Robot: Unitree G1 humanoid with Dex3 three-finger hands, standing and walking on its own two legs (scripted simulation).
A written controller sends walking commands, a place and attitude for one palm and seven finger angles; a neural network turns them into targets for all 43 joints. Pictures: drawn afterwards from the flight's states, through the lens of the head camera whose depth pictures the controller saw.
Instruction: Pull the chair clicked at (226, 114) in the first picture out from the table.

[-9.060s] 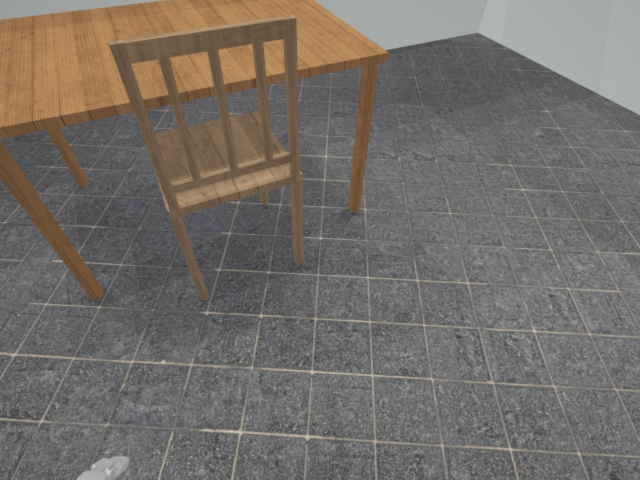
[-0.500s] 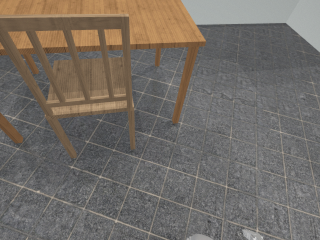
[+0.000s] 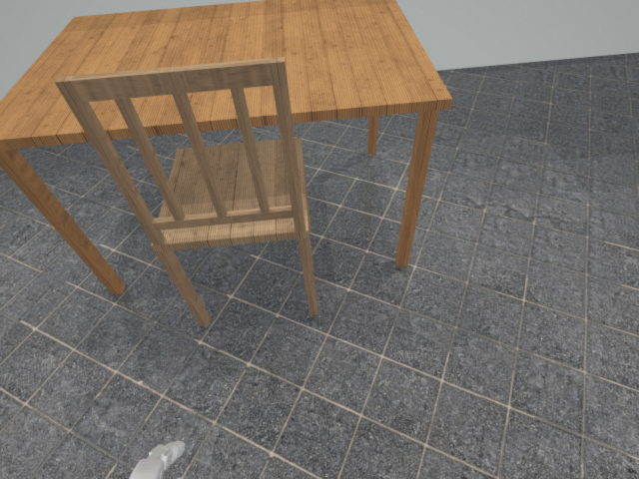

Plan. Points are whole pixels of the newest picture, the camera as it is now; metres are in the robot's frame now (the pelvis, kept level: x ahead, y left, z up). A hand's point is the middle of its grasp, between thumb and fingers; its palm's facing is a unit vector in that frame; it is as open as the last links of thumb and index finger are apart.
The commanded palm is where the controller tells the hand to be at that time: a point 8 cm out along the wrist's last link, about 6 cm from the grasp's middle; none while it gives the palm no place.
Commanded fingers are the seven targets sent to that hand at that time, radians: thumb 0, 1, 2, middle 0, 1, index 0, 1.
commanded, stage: take the last steps up to it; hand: left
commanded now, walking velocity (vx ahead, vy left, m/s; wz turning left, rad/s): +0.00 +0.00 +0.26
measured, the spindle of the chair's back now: (203, 161) +0.75 +0.28 -0.05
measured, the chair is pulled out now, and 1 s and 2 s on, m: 0.00 0.00 0.00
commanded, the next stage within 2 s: come to a stop and stand still in 1.12 s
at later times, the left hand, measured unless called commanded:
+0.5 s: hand out of the picture -0.09 +0.20 -0.17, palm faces +0.26 -0.95 -0.20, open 7.4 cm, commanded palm none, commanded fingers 0.00 0.90 0.90 -0.20 -0.30 -0.20 -0.30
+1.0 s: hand (201, 384) +0.30 +0.22 -0.17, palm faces +0.09 -0.97 -0.23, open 7.4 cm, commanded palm none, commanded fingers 0.00 0.90 0.90 -0.20 -0.30 -0.20 -0.30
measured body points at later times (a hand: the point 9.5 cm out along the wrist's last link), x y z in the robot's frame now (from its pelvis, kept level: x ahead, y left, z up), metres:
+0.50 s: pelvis +0.02 +0.04 +0.00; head +0.02 +0.05 +0.45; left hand -0.11 +0.25 -0.15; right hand +0.15 -0.19 -0.14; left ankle -0.01 +0.15 -0.74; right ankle +0.00 -0.10 -0.73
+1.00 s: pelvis +0.20 +0.02 -0.02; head +0.23 +0.00 +0.43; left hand +0.29 +0.27 -0.15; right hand +0.11 -0.20 -0.18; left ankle +0.01 +0.14 -0.68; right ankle +0.31 -0.05 -0.73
